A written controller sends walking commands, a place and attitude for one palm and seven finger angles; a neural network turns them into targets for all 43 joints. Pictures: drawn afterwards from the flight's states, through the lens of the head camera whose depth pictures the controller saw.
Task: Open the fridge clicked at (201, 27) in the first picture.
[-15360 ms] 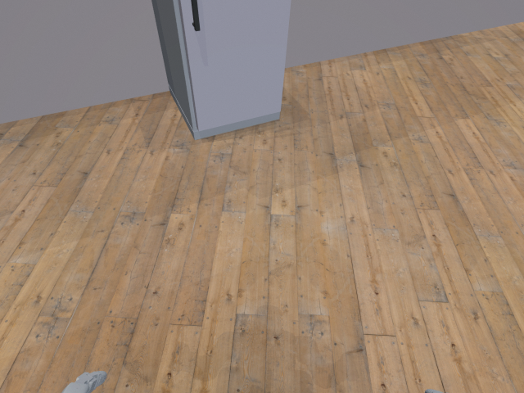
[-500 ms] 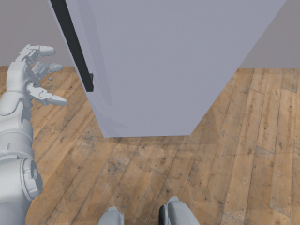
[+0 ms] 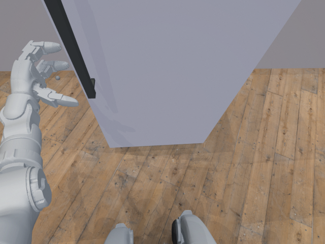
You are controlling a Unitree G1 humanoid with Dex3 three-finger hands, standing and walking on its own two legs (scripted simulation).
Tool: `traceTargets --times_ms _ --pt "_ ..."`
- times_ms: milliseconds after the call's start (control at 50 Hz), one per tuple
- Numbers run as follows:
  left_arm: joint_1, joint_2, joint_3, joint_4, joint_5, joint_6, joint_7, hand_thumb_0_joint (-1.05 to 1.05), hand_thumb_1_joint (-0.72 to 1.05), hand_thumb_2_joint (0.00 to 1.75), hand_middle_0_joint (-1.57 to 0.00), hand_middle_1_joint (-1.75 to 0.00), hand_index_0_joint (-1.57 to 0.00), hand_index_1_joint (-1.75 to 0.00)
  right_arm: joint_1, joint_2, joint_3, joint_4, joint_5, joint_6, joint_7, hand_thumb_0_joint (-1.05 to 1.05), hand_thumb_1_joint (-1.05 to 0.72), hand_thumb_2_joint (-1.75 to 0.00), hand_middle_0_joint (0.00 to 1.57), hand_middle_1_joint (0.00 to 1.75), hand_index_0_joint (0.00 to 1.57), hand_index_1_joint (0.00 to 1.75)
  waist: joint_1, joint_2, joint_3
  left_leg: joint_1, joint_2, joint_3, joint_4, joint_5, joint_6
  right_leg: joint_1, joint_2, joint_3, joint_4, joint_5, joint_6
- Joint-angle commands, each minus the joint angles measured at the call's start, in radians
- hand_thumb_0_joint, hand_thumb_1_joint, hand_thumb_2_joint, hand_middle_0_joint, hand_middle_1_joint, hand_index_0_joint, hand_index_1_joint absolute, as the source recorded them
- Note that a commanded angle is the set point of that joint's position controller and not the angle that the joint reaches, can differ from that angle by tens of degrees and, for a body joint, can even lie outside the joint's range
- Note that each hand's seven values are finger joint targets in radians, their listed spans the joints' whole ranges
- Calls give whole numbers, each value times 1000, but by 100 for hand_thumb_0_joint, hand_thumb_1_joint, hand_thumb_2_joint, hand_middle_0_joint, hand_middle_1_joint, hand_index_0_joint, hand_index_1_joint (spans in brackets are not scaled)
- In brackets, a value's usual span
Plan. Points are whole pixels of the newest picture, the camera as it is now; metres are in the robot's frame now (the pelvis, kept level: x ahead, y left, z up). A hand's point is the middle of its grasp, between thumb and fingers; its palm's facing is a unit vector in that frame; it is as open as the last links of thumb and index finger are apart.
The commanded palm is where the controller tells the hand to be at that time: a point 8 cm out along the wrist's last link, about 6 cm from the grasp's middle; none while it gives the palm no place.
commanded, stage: feel for the door with the fingertips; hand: left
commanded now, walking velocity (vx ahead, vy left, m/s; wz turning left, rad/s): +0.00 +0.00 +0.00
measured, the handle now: (68, 28) +0.55 +0.17 +0.17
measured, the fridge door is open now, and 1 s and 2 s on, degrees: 0 0 0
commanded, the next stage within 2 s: slide the fingers in behind the handle in 0.42 s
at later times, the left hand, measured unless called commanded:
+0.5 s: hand (60, 72) +0.50 +0.21 +0.08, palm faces +0.00 -1.00 +0.00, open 13.8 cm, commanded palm +0.48 +0.26 +0.08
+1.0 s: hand (64, 80) +0.48 +0.20 +0.08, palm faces -0.01 -1.00 -0.01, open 14.0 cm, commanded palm +0.46 +0.25 +0.08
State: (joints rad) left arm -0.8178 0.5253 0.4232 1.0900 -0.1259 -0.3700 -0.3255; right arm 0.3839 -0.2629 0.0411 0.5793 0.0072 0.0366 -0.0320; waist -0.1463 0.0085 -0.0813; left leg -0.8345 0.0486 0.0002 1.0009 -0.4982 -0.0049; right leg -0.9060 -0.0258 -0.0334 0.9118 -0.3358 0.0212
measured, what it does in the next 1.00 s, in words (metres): stands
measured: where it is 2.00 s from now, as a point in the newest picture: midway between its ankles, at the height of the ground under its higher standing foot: outside the picture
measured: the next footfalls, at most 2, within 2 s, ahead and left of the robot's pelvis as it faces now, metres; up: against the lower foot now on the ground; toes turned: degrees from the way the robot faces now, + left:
none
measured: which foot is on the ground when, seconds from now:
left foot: down 0.00-1.00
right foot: down 0.00-1.00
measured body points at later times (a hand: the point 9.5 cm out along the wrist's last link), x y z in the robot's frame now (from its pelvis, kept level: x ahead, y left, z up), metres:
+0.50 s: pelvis +0.01 +0.00 +0.00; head +0.13 +0.02 +0.43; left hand +0.50 +0.27 +0.08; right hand +0.02 -0.26 -0.11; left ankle -0.02 +0.12 -0.68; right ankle +0.05 -0.14 -0.68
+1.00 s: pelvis +0.00 +0.00 +0.00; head +0.12 +0.02 +0.44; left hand +0.48 +0.26 +0.08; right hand +0.04 -0.26 -0.11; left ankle -0.02 +0.12 -0.68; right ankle +0.05 -0.14 -0.68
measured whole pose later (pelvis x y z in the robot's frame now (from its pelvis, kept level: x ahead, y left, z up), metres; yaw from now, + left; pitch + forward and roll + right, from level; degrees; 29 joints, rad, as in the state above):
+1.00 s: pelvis +0.00 +0.00 +0.00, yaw +0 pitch +19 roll -2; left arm -0.79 0.46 0.37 1.04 -0.14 -0.38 -0.30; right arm 0.39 -0.27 0.03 0.58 0.00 0.05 -0.02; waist -0.13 0.01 -0.09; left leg -0.82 0.05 -0.01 1.00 -0.50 0.00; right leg -0.89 -0.03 -0.04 0.90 -0.34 0.02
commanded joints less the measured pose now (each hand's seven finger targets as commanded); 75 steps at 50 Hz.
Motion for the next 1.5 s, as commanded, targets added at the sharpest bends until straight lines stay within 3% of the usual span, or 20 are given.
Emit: traceTargets --times_ms 0,100,160,240,320,360,420,500,540,600,660,760,820,920,980,1040,1260,1320,1400,1480 --pt "-415 208 -6 -168 -42 -42 -34 0 -50 30 -30 -120 -30 -120 146 -185 -71 -46 -2 -20 -12 0 -90 -90 20 30 20 30 -15 58 -430 151 -36 -8 -137 333 22 335 51 2 -75 264 -34" --pt "-472 206 -11 -176 -35 -43 -28 0 -50 30 -30 -120 -30 -120 159 -185 -73 -36 -7 -20 -14 0 -90 -90 20 30 20 30 -19 94 -433 173 -36 -20 -127 364 19 292 50 -4 -63 260 -37" --pt "-500 229 3 -216 -19 -67 -7 0 -50 30 -30 -120 -30 -120 166 -180 -74 -34 -14 -19 -9 0 -90 -90 20 30 20 30 -7 153 -503 225 -37 -29 -112 427 12 285 50 -5 -46 284 -42" --pt "-495 298 49 -185 -5 -65 13 0 -50 30 -30 -120 -30 -120 169 -186 -69 -37 -13 -11 -7 0 -90 -90 20 30 20 30 -9 113 -491 176 -37 -26 -111 410 17 314 51 -2 -43 293 -38" --pt "-466 303 55 -232 1 -65 11 0 -50 30 -30 -120 -30 -120 173 -184 -72 -56 -15 -6 -2 0 -90 -90 20 30 20 30 6 157 -545 220 -35 -24 -107 482 14 336 54 -4 -35 343 -44" --pt "-478 256 19 -243 -3 -60 7 0 -50 30 -30 -120 -30 -120 170 -178 -74 -50 -13 -1 0 0 -90 -90 20 30 20 30 -4 179 -543 257 -30 -28 -106 516 7 305 56 -9 -41 345 -40" --pt "-503 212 -10 -200 -21 -46 5 0 -50 30 -30 -120 -30 -120 175 -181 -72 -42 -13 -1 -1 0 -90 -90 20 30 20 30 -33 117 -468 227 -28 -31 -112 455 13 281 61 -15 -58 306 -38" --pt "-481 242 8 -154 -7 -34 8 0 -50 30 -30 -120 -30 -120 179 -187 -71 -39 -14 2 -3 0 -90 -90 20 30 20 30 -24 87 -446 180 -32 -30 -125 402 17 298 57 -13 -62 280 -38" --pt "-494 237 8 -188 -3 -50 10 0 -50 30 -30 -120 -30 -120 181 -182 -72 -38 -18 -1 -1 0 -90 -90 20 30 20 30 -16 139 -491 235 -31 -33 -119 450 10 278 56 -16 -54 291 -40" --pt "-447 185 -23 -178 -9 -54 8 0 -50 30 -30 -120 -30 -120 174 -178 -72 -43 -18 -1 6 0 -90 -90 20 30 20 30 -14 124 -472 225 -32 -28 -119 440 10 280 57 -16 -58 286 -40" --pt "-407 223 21 -191 -19 -58 8 0 -50 30 -30 -120 -30 -120 172 -181 -74 -51 -16 4 7 0 -90 -90 20 30 20 30 6 92 -501 207 -35 -22 -123 437 13 332 58 -13 -54 308 -42" --pt "-424 256 33 -227 -8 -64 25 0 -50 30 -30 -120 -30 -120 154 -177 -71 -63 -11 6 3 0 -90 -90 20 30 20 30 8 94 -456 164 -40 -14 -137 368 20 346 55 -5 -63 280 -39" --pt "-413 238 27 -281 -18 -83 32 0 -50 30 -30 -120 -30 -120 147 -173 -72 -75 -12 0 2 0 -90 -90 20 30 20 30 19 132 -492 193 -42 -13 -135 398 17 359 55 -3 -57 301 -43" --pt "-414 132 -52 -288 -30 -81 27 0 -50 30 -30 -120 -30 -120 144 -171 -78 -58 -10 -8 4 0 -90 -90 20 30 20 30 -7 138 -476 262 -34 -25 -136 430 9 296 58 -18 -64 281 -42" --pt "-421 145 -44 -223 -30 -57 30 0 -50 30 -30 -120 -30 -120 141 -179 -79 -43 -6 -7 0 0 -90 -90 20 30 20 30 -14 66 -414 194 -37 -25 -147 348 14 305 55 -16 -76 245 -37" --pt "-441 166 -25 -228 -20 -59 43 0 -50 30 -30 -120 -30 -120 139 -175 -74 -44 -10 -11 -1 0 -90 -90 20 30 20 30 0 112 -443 193 -43 -22 -142 359 14 314 49 -10 -66 257 -41" --pt "-427 125 -43 -240 -3 -83 84 0 -50 30 -30 -120 -30 -120 132 -165 -79 -50 -14 -19 9 0 -90 -90 20 30 20 30 9 102 -496 209 -44 -18 -126 392 10 324 48 -7 -50 286 -39" --pt "-450 116 -52 -220 -2 -72 91 0 -50 30 -30 -120 -30 -120 137 -165 -75 -49 -13 -20 7 0 -90 -90 20 30 20 30 -7 72 -450 167 -46 -15 -128 356 17 324 49 -5 -55 276 -37" --pt "-441 149 -20 -249 2 -80 106 0 -50 30 -30 -120 -30 -120 141 -164 -79 -50 -15 -21 7 0 -90 -90 20 30 20 30 10 61 -508 169 -47 -11 -128 379 16 375 47 2 -52 310 -35" --pt "-403 111 -43 -265 3 -89 112 0 -50 30 -30 -120 -30 -120 142 -159 -81 -51 -15 -21 13 0 -90 -90 20 30 20 30 16 85 -518 191 -46 -10 -130 408 12 372 49 -1 -49 328 -38"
